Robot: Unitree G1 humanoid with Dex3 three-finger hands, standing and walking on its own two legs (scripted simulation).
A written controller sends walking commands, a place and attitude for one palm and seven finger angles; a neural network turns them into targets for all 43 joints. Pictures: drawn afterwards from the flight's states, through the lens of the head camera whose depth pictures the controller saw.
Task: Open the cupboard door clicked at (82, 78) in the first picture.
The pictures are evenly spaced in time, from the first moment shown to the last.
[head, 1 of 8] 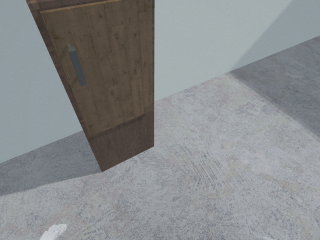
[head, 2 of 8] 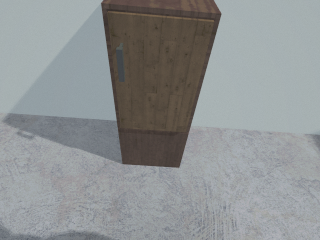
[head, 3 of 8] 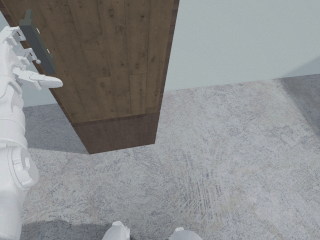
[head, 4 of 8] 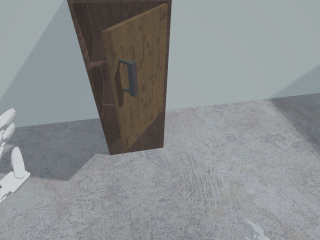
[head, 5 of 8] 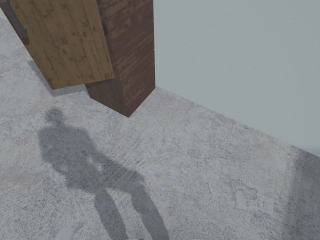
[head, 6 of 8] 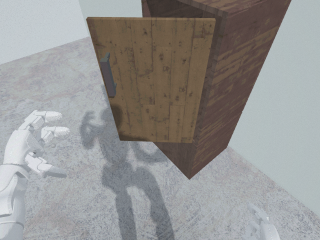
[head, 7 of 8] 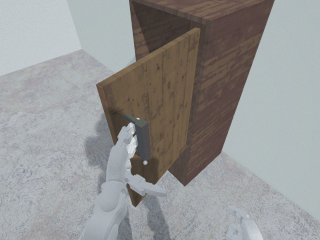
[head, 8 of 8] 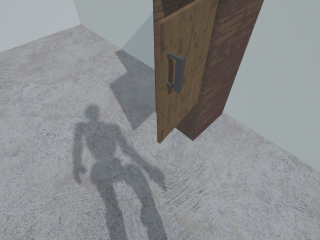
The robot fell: no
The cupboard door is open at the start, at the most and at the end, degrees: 0 100 98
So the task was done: yes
